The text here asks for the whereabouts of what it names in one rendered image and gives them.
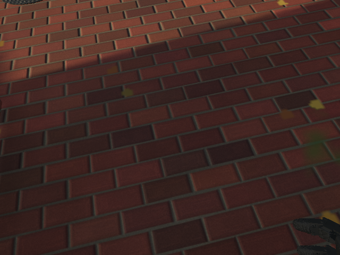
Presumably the robot right hand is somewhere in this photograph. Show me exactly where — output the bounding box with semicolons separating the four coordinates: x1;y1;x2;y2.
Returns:
293;217;340;255

